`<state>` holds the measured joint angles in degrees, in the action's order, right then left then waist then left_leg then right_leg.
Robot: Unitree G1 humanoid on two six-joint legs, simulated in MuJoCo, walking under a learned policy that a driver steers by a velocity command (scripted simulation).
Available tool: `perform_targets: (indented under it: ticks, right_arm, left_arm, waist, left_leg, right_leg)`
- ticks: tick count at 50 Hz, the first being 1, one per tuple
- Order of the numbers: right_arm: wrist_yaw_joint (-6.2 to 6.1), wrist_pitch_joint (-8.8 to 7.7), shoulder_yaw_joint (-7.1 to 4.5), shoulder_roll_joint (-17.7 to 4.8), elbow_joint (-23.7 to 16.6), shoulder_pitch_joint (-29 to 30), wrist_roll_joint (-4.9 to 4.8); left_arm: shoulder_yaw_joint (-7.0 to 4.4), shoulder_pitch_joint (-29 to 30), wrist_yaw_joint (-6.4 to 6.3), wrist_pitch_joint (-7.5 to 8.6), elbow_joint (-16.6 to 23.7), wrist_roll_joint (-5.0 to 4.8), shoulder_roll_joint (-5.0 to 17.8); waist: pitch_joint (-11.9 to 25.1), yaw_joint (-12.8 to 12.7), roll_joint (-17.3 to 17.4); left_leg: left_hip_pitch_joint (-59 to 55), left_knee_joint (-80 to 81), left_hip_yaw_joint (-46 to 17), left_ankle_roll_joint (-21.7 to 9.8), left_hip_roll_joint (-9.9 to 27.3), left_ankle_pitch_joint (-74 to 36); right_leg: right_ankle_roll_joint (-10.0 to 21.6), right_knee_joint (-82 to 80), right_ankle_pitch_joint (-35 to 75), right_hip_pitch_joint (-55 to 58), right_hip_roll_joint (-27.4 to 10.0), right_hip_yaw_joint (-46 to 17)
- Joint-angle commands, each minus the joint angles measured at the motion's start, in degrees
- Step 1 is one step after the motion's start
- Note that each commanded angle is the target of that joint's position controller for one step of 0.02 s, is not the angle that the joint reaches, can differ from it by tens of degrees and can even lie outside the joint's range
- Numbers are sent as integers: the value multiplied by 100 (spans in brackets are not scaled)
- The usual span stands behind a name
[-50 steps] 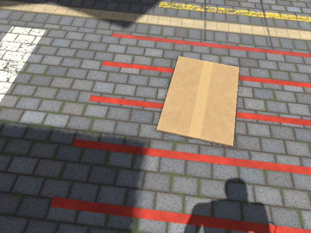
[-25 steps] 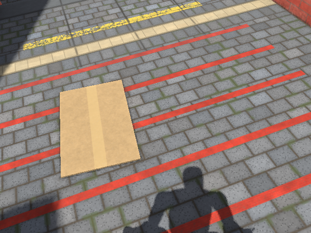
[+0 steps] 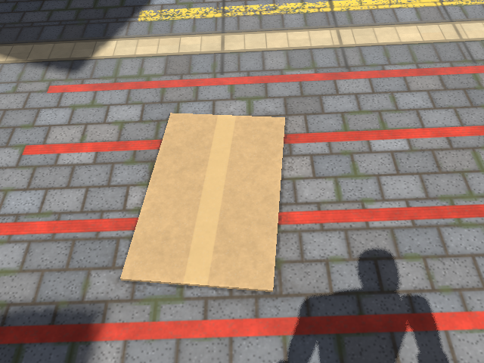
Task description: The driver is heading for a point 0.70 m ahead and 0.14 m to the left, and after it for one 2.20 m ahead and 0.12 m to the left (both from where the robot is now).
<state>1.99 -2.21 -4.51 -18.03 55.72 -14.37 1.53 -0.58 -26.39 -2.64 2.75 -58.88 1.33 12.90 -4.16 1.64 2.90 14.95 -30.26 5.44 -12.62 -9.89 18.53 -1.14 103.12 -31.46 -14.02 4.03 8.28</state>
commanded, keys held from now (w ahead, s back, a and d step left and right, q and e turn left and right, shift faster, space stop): w+q+shift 0.62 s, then e+shift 0.38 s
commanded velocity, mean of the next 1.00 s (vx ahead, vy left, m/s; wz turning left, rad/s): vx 0.80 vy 0.00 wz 0.58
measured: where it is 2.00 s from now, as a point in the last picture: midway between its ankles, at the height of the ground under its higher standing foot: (162, 239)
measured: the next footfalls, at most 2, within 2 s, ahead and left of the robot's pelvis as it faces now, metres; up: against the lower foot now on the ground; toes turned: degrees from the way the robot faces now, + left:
right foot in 0.24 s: +0.44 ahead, -0.23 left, +0.00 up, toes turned +17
left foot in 0.66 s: +0.69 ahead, +0.17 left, +0.01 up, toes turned +47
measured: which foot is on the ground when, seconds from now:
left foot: down 0.00-0.24, up 0.26-0.64, down 0.66-1.00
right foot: up 0.00-0.22, down 0.24-0.66, up 0.68-1.00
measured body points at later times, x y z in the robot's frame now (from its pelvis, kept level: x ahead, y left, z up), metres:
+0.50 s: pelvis +0.42 -0.06 +0.01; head +0.43 -0.04 +0.46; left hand +0.25 +0.16 -0.13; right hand +0.75 -0.18 -0.04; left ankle +0.49 +0.09 -0.62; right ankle +0.40 -0.24 -0.72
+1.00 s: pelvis +0.72 +0.15 +0.03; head +0.75 +0.18 +0.47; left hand +0.69 +0.46 -0.09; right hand +0.97 +0.01 -0.09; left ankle +0.66 +0.14 -0.71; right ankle +0.95 +0.15 -0.65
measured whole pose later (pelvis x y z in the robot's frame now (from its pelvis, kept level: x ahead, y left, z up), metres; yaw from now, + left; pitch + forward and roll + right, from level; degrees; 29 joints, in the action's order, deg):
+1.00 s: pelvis +0.72 +0.15 +0.03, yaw +35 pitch -1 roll +1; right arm -3.0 -3.3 -2.3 -12.3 46.7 -9.1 0.4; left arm -4.2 -8.0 0.7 3.0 -44.1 -1.5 16.4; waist -5.6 1.0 -1.9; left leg 3.0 -20.1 14.5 -6.8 -4.3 17.6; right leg -0.9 44.1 4.0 -38.7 -4.7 2.5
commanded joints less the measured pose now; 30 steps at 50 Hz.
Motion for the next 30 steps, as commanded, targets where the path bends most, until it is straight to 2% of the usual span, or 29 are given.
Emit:
perform_targets:
  ticks: [1,2,3,4,5,6,7,8,9,10,11,12,13,14,15,16,17,18,20,23,25,27,29,30]
  right_arm:
    - [-330,-21,-189,-943,259,-1242,155]
    - [-428,-110,-89,-811,-96,-338,32]
    - [-411,-191,-36,-882,-346,148,34]
    - [-360,-291,-36,-917,-450,221,67]
    - [-320,-377,-97,-969,-481,110,40]
    - [-272,-407,-121,-968,-468,98,-46]
    - [-221,-408,-138,-905,-461,24,-118]
    - [-175,-378,-153,-876,-431,-77,-145]
    - [-132,-336,-174,-894,-436,-199,-143]
    - [-105,-297,-192,-925,-464,-258,-122]
    - [-78,-311,-195,-978,-504,-155,-94]
    - [-103,-408,-43,-361,-779,276,-124]
    - [-107,-445,129,353,-1327,74,-236]
    - [-123,-329,160,169,-1422,-34,-175]
    - [-86,-190,148,49,-1384,131,-54]
    - [-12,-104,137,90,-1435,327,0]
    - [69,-29,141,182,-1584,538,9]
    - [169,56,165,282,-1734,645,10]
    - [242,154,194,261,-2063,1048,-6]
    - [270,224,173,9,-2338,1359,-35]
    - [317,252,184,-79,-2404,1642,-24]
    - [356,252,243,12,-2467,1950,14]
    - [312,239,232,-61,-2388,1835,-15]
    - [263,237,193,-183,-2311,1560,-26]
  left_arm:
    - [-75,1147,163,422,1536,180,926]
    - [-148,1556,217,291,1571,333,1094]
    - [-163,1733,226,195,1658,342,1116]
    - [-156,1769,223,151,1655,302,1101]
    - [-114,1781,260,122,1650,181,897]
    - [-89,1602,315,113,1538,51,694]
    - [-104,1541,340,143,1524,-75,662]
    - [-118,1597,337,169,1522,-134,640]
    - [-138,1525,319,192,1512,-133,657]
    - [-211,1067,278,219,1379,-90,780]
    - [-352,69,220,238,1159,-30,1052]
    - [-528,-1129,119,265,994,138,1606]
    - [-475,-856,117,233,1032,234,1742]
    - [-508,72,147,179,1172,187,1571]
    - [-467,723,181,153,1332,146,1154]
    - [-438,882,215,137,1269,134,916]
    - [-378,805,213,141,1088,133,714]
    - [-335,695,190,175,936,89,575]
    - [-320,713,243,313,805,19,449]
    - [-386,1072,270,480,872,33,649]
    - [-403,915,244,512,847,4,705]
    - [-423,600,220,479,776,31,843]
    - [-449,401,176,387,839,64,1075]
    - [-483,317,137,301,871,81,1252]
  waist:
    - [396,33,-313]
    - [-504,-481,-1208]
    - [-987,-750,-1157]
    - [-1136,-807,-1342]
    - [-816,-740,-1282]
    - [-488,-741,-918]
    - [-332,-638,-591]
    - [-296,-522,-473]
    - [-171,-495,-418]
    - [188,-734,-533]
    - [827,-1342,-685]
    - [1533,-1933,-1295]
    - [1821,-1081,-2702]
    - [1341,-619,-2376]
    - [627,-526,-1474]
    - [193,-480,-1040]
    - [51,-391,-1045]
    - [-8,-283,-1116]
    - [-33,-169,-1028]
    - [-91,70,-831]
    - [-204,-20,-559]
    - [-351,-159,-419]
    - [-79,-70,-621]
    - [159,112,-799]
  left_leg:
    - [-3711,1402,-4940,-1715,3336,319]
    - [-1541,2000,-4616,-1320,2886,142]
    - [431,2159,-4354,-1290,2564,-233]
    - [1674,2104,-3889,-1224,2211,-972]
    - [2342,2007,-3398,-975,1871,-1188]
    - [2644,1853,-2891,-718,1489,-1256]
    - [2511,1555,-2567,-509,1201,-1343]
    - [2142,1198,-2374,-376,989,-1520]
    - [1770,687,-2291,-253,870,-2081]
    - [1440,-287,-2202,-62,702,-2804]
    - [1396,-1854,-2055,134,483,-3306]
    - [2112,-4150,-1734,342,120,-1993]
    - [3032,-5597,-1235,368,22,1019]
    - [3745,-6067,-1068,301,444,602]
    - [3918,-5946,-989,301,941,247]
    - [3767,-5713,-925,349,1169,59]
    - [3603,-5572,-964,413,1332,-1]
    - [3558,-5427,-1019,491,1447,-105]
    - [3464,-5013,-946,594,1481,-525]
    - [3117,-3907,-750,661,1579,-1347]
    - [2872,-2902,-309,565,1551,-1761]
    - [2577,-2058,96,364,1461,-1798]
    - [1937,-1577,530,168,1063,-1465]
    - [1635,-1503,661,88,835,-1149]
  right_leg:
    - [107,-884,41,-5415,-855,-2015]
    - [-127,-2421,364,-4323,-1156,-1902]
    - [-363,-3636,618,-2911,-1240,-1847]
    - [-511,-4417,1052,-1822,-1277,-1615]
    - [-502,-5051,1661,-605,-1179,-1380]
    - [-451,-5285,2311,359,-1000,-1086]
    - [-400,-5531,2897,680,-914,-972]
    - [-351,-5862,3036,675,-814,-874]
    - [-295,-6218,2852,847,-624,-754]
    - [-247,-6548,2463,1380,-360,-701]
    - [-172,-6735,1864,2336,-292,-736]
    - [60,-7074,317,3312,-1443,-2073]
    - [334,-8838,-669,3232,-2950,-5414]
    - [791,-9345,-2447,2684,-3085,-6485]
    - [804,-9055,-2588,1983,-2841,-5385]
    - [653,-8934,-1533,1321,-2574,-4302]
    - [471,-8965,-662,927,-2319,-3404]
    - [382,-9031,-105,729,-2211,-2787]
    - [281,-9365,941,526,-2081,-1859]
    - [307,-9804,2253,423,-1923,-574]
    - [321,-10071,2669,735,-1749,61]
    - [335,-10064,3554,1193,-1726,510]
    - [295,-9337,6477,1775,-1767,804]
    - [268,-8718,7888,2122,-1861,837]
